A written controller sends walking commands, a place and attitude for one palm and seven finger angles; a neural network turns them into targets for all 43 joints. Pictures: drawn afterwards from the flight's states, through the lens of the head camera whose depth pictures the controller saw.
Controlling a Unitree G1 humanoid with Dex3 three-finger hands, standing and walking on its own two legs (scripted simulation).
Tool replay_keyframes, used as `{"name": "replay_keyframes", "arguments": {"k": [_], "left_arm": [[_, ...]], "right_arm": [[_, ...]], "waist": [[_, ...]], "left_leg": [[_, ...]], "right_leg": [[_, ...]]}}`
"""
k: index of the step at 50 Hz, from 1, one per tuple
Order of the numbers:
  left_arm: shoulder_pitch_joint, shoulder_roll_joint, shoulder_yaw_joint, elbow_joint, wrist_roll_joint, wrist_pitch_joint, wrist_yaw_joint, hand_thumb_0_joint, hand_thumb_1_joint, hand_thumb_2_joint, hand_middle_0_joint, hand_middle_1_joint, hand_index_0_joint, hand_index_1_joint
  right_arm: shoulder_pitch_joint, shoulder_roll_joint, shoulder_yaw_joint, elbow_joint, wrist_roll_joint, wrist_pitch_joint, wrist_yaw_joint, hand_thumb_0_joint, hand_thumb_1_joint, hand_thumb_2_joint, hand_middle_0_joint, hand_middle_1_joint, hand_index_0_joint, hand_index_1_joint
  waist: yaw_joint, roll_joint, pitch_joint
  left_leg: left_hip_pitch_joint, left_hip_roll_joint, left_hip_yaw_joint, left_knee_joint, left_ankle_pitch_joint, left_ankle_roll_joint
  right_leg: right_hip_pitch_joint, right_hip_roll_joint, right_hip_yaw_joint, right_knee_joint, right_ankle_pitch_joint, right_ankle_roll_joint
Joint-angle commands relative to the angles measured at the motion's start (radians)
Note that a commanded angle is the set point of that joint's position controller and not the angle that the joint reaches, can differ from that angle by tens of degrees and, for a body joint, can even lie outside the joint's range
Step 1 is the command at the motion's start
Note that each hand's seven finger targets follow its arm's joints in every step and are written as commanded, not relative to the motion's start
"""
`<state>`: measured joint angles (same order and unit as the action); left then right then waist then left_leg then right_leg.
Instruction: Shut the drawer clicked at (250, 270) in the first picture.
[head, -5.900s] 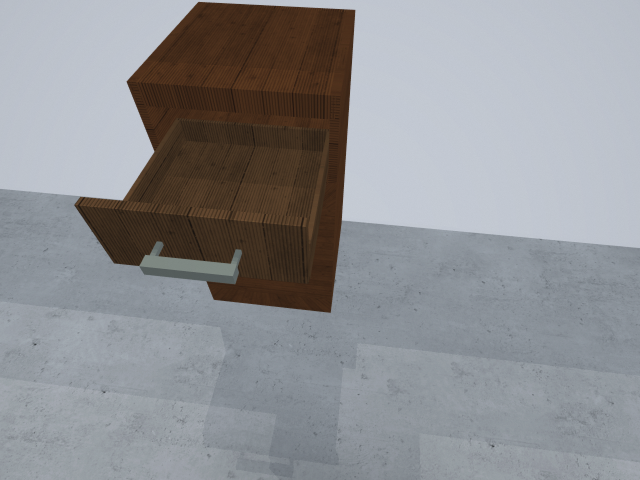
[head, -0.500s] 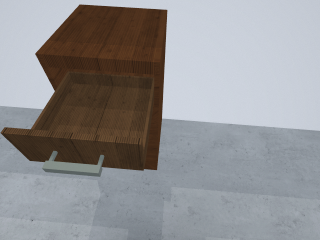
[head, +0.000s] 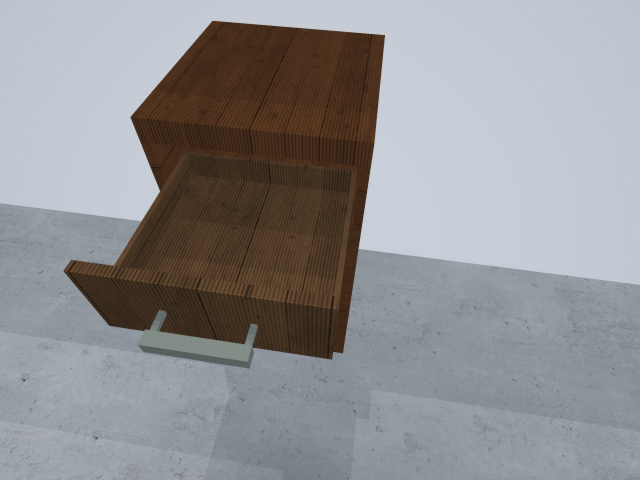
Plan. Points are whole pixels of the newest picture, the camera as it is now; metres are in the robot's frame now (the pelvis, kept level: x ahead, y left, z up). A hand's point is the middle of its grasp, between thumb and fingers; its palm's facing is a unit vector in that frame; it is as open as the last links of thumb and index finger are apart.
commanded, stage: come to a stop and stand still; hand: left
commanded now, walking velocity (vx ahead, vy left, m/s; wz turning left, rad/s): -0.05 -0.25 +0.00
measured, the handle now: (201, 335) +0.31 +0.21 -0.06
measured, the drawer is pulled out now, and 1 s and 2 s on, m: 0.30 0.30 0.29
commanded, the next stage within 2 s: look again from close up in 0.86 s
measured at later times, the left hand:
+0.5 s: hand out of the picture +0.04 +0.19 -0.17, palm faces +0.02 -0.97 -0.25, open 7.3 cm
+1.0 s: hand out of the picture +0.04 +0.19 -0.17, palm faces +0.02 -0.98 -0.21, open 7.3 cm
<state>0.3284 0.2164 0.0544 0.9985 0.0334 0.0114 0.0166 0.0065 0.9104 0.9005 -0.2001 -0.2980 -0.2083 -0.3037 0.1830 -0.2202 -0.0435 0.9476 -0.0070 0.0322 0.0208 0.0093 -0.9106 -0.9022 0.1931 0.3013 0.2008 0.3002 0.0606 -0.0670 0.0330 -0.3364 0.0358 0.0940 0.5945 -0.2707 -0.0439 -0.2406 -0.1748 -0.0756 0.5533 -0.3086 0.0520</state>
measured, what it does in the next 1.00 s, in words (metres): steps on the spot: left foot, then right foot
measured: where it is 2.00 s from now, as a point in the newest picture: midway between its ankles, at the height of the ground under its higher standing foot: outside the picture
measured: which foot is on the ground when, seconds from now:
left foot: up 0.00-0.02, down 0.04-1.00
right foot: down 0.00-0.02, up 0.04-0.30, down 0.32-1.00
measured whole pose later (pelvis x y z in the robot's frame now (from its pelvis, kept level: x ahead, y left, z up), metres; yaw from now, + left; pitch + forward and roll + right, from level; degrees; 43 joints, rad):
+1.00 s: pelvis +0.02 +0.01 +0.00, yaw +0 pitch -1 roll +0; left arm 0.29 0.18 -0.01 1.04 0.01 -0.01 0.04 0.01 0.92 0.90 -0.20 -0.30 -0.20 -0.30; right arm 0.30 -0.16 0.02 1.09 -0.01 -0.01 -0.03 0.01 -0.91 -0.90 0.19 0.30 0.20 0.30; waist 0.00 -0.02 0.01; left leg -0.17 0.06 0.08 0.46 -0.28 -0.03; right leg -0.16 0.05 -0.08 0.45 -0.28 -0.08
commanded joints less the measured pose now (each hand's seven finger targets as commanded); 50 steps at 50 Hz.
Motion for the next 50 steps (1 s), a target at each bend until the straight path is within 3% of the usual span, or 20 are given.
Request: {"name": "replay_keyframes", "arguments": {"k": [1,2,4,6,8,11,14,16,17,18,19,20,22,26,27,29,32,40,44,50], "left_arm": [[0.014,0.032,0.009,-0.079,-0.008,0.015,0.011,0.000,0.900,0.900,-0.200,-0.300,-0.200,-0.300],[-0.004,0.040,0.005,-0.099,-0.008,0.009,0.014,0.000,0.900,0.900,-0.200,-0.300,-0.200,-0.300],[0.022,0.017,-0.003,-0.042,-0.005,0.006,0.012,0.000,0.900,0.900,-0.200,-0.300,-0.200,-0.300],[0.056,0.024,-0.008,0.002,-0.008,0.003,-0.001,0.000,0.900,0.900,-0.200,-0.300,-0.200,-0.300],[0.039,0.024,-0.014,0.007,-0.015,0.007,-0.006,0.000,0.900,0.900,-0.200,-0.300,-0.200,-0.300],[0.010,0.017,-0.014,-0.004,-0.017,0.011,-0.007,0.000,0.900,0.900,-0.200,-0.300,-0.200,-0.300],[0.082,0.023,-0.009,0.019,-0.014,-0.002,-0.003,0.000,0.900,0.900,-0.200,-0.300,-0.200,-0.300],[0.069,0.077,-0.013,0.025,-0.012,-0.019,0.006,0.000,0.900,0.900,-0.200,-0.300,-0.200,-0.300],[0.058,0.071,-0.016,0.022,0.005,-0.017,0.045,0.000,0.900,0.900,-0.200,-0.300,-0.200,-0.300],[-0.034,0.109,-0.013,-0.037,-0.008,-0.026,0.042,0.000,0.900,0.900,-0.200,-0.300,-0.200,-0.300],[-0.059,0.101,-0.011,-0.064,-0.008,-0.031,0.041,0.000,0.900,0.900,-0.200,-0.300,-0.200,-0.300],[-0.063,0.099,-0.012,-0.068,-0.008,-0.040,0.041,0.000,0.900,0.900,-0.200,-0.300,-0.200,-0.300],[-0.057,0.080,-0.016,-0.067,-0.011,-0.049,0.042,0.000,0.900,0.900,-0.200,-0.300,-0.200,-0.300],[-0.021,0.064,-0.031,-0.049,-0.024,-0.048,0.032,0.000,0.900,0.900,-0.200,-0.300,-0.200,-0.300],[-0.010,0.066,-0.031,-0.047,-0.025,-0.048,0.032,0.000,0.900,0.900,-0.200,-0.300,-0.200,-0.300],[-0.002,0.072,-0.033,-0.041,-0.025,-0.046,0.033,0.000,0.900,0.900,-0.200,-0.300,-0.200,-0.300],[-0.015,0.080,-0.032,-0.044,-0.024,-0.042,0.033,0.000,0.900,0.900,-0.200,-0.300,-0.200,-0.300],[-0.014,0.078,-0.036,-0.029,-0.026,-0.041,0.030,0.000,0.900,0.900,-0.200,-0.300,-0.200,-0.300],[0.001,0.075,-0.040,-0.017,-0.026,-0.043,0.030,0.000,0.900,0.900,-0.200,-0.300,-0.200,-0.300],[0.006,0.068,-0.050,0.006,-0.026,-0.039,0.025,0.000,0.900,0.900,-0.200,-0.300,-0.200,-0.300]], "right_arm": [[0.215,-0.207,-0.034,-0.011,-0.016,-0.035,-0.025,0.000,-0.900,-0.900,0.200,0.300,0.200,0.300],[0.219,-0.200,-0.027,-0.022,-0.023,-0.029,-0.028,0.000,-0.900,-0.900,0.200,0.300,0.200,0.300],[0.091,-0.132,-0.004,-0.013,-0.025,-0.044,-0.043,0.000,-0.900,-0.900,0.200,0.300,0.200,0.300],[0.028,-0.076,0.017,-0.008,-0.023,-0.052,-0.048,0.000,-0.900,-0.900,0.200,0.300,0.200,0.300],[0.056,-0.093,0.012,0.013,-0.023,-0.049,-0.055,0.000,-0.900,-0.900,0.200,0.300,0.200,0.300],[0.088,-0.117,-0.007,0.037,-0.026,-0.037,-0.063,0.000,-0.900,-0.900,0.200,0.300,0.200,0.300],[0.077,-0.106,-0.008,0.045,-0.015,-0.030,-0.060,0.000,-0.900,-0.900,0.200,0.300,0.200,0.300],[0.080,-0.021,0.014,0.046,-0.002,-0.032,-0.050,0.000,-0.900,-0.900,0.200,0.300,0.200,0.300],[0.042,-0.080,-0.005,0.019,-0.002,-0.036,-0.045,0.000,-0.900,-0.900,0.200,0.300,0.200,0.300],[0.091,-0.010,0.012,0.006,-0.010,-0.026,-0.035,0.000,-0.900,-0.900,0.200,0.300,0.200,0.300],[0.114,-0.016,0.013,0.003,-0.014,-0.023,-0.029,0.000,-0.900,-0.900,0.200,0.300,0.200,0.300],[0.132,-0.003,0.020,0.004,-0.017,-0.024,-0.025,0.000,-0.900,-0.900,0.200,0.300,0.200,0.300],[0.170,-0.003,0.025,0.009,-0.013,-0.034,-0.028,0.000,-0.900,-0.900,0.200,0.300,0.200,0.300],[0.183,-0.018,0.035,0.045,-0.011,-0.049,-0.038,0.000,-0.900,-0.900,0.200,0.300,0.200,0.300],[0.175,-0.017,0.037,0.046,-0.011,-0.048,-0.041,0.000,-0.900,-0.900,0.200,0.300,0.200,0.300],[0.179,-0.015,0.040,0.051,-0.008,-0.041,-0.043,0.000,-0.900,-0.900,0.200,0.300,0.200,0.300],[0.197,-0.013,0.043,0.071,-0.009,-0.040,-0.041,0.000,-0.900,-0.900,0.200,0.300,0.200,0.300],[0.194,-0.009,0.047,0.102,-0.008,-0.049,-0.046,0.000,-0.900,-0.900,0.200,0.300,0.200,0.300],[0.182,-0.020,0.049,0.106,-0.006,-0.051,-0.048,0.000,-0.900,-0.900,0.200,0.300,0.200,0.300],[0.160,-0.028,0.051,0.119,-0.005,-0.055,-0.050,0.000,-0.900,-0.900,0.200,0.300,0.200,0.300]], "waist": [[-0.096,0.346,-0.085],[-0.106,0.235,-0.045],[-0.058,0.353,-0.044],[-0.032,0.295,-0.009],[-0.049,0.256,-0.030],[-0.068,0.204,-0.037],[-0.034,0.139,-0.056],[-0.048,-0.043,-0.022],[-0.064,0.025,0.004],[-0.100,0.012,-0.020],[-0.102,0.000,0.012],[-0.104,0.000,-0.016],[-0.112,-0.036,0.004],[-0.077,0.110,0.015],[-0.068,0.088,0.012],[-0.068,0.001,0.023],[-0.071,-0.007,0.038],[-0.064,0.074,0.014],[-0.063,0.053,-0.015],[-0.062,0.086,0.013]], "left_leg": [[0.266,0.314,-0.350,-0.302,0.327,0.158],[0.127,0.351,-0.388,-0.314,0.260,0.240],[0.048,0.283,-0.338,-0.370,0.067,0.215],[0.026,0.220,-0.218,-0.342,0.211,0.189],[0.108,0.231,-0.201,-0.306,0.372,0.196],[0.139,0.266,-0.220,-0.276,0.390,0.211],[0.057,0.208,-0.171,-0.182,0.264,0.151],[-0.005,0.057,-0.045,-0.104,-0.011,0.054],[0.086,0.033,-0.007,0.068,-0.019,0.022],[0.058,0.028,-0.034,0.115,-0.112,0.040],[0.037,0.024,-0.034,0.138,-0.114,0.051],[0.055,0.019,-0.024,0.092,-0.094,0.050],[0.088,0.023,-0.038,-0.011,-0.051,0.057],[0.095,0.071,-0.092,-0.127,0.132,0.074],[0.082,0.072,-0.088,-0.121,0.138,0.071],[0.060,0.055,-0.062,-0.112,0.046,0.059],[0.061,0.046,-0.060,-0.128,0.020,0.055],[0.106,0.064,-0.065,-0.171,0.099,0.056],[0.126,0.071,-0.068,-0.166,0.145,0.057],[0.162,0.083,-0.081,-0.202,0.177,0.064]], "right_leg": [[-0.287,0.118,-0.020,0.324,-0.345,-0.036],[-0.254,0.117,0.036,0.432,-0.322,-0.062],[-0.225,0.097,0.089,0.490,-0.198,-0.064],[-0.173,0.101,0.074,0.427,-0.116,-0.056],[-0.151,0.118,0.052,0.312,-0.132,-0.045],[-0.107,0.136,0.045,0.169,-0.154,-0.051],[0.070,0.141,0.059,-0.099,0.070,-0.058],[0.074,-0.005,0.231,-0.226,0.193,-0.109],[-0.060,-0.027,0.291,-0.240,0.270,-0.121],[-0.093,-0.025,0.253,-0.271,-0.009,-0.159],[-0.130,-0.013,0.252,-0.286,-0.110,-0.183],[-0.097,-0.019,0.245,-0.278,-0.042,-0.196],[-0.091,-0.006,0.223,-0.234,0.073,-0.188],[-0.010,0.065,0.159,-0.147,0.236,-0.120],[0.019,0.066,0.159,-0.150,0.264,-0.114],[0.039,0.045,0.187,-0.197,0.235,-0.109],[0.036,0.041,0.200,-0.226,0.187,-0.104],[0.067,0.057,0.175,-0.209,0.289,-0.090],[0.094,0.058,0.162,-0.194,0.360,-0.089],[0.056,0.070,0.152,-0.195,0.313,-0.101]]}}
